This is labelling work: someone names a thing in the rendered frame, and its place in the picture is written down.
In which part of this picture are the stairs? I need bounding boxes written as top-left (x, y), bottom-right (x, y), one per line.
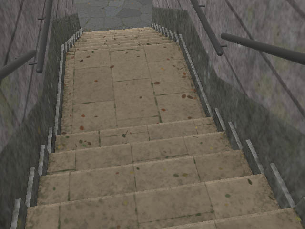
top-left (69, 27), bottom-right (174, 52)
top-left (25, 116), bottom-right (305, 229)

